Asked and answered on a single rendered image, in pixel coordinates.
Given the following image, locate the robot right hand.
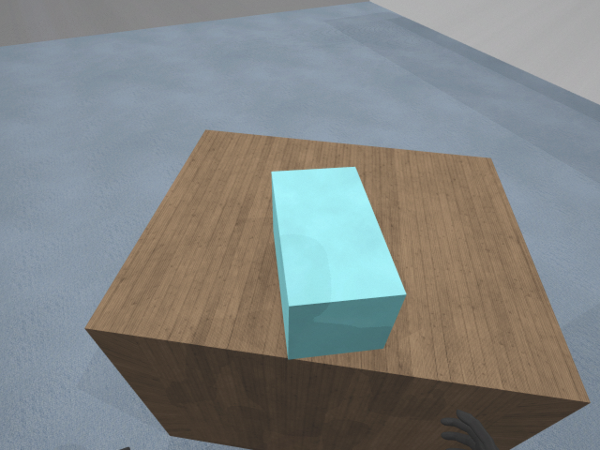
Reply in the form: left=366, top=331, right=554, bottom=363
left=441, top=410, right=500, bottom=450

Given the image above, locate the pedestal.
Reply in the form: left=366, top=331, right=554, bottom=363
left=84, top=129, right=591, bottom=450

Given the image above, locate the carton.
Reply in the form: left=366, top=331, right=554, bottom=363
left=271, top=167, right=407, bottom=360

